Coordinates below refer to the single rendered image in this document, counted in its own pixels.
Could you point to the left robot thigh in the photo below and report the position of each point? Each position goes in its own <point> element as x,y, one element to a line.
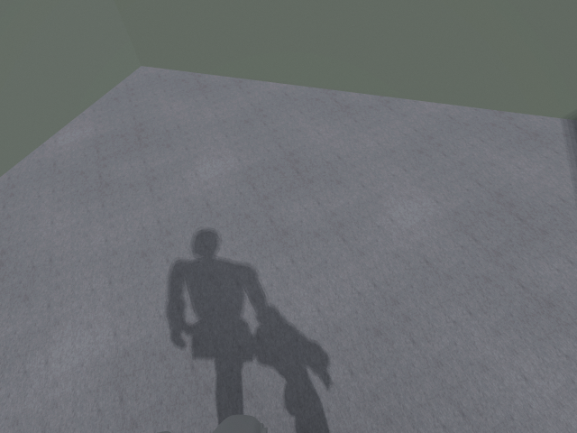
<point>241,424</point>

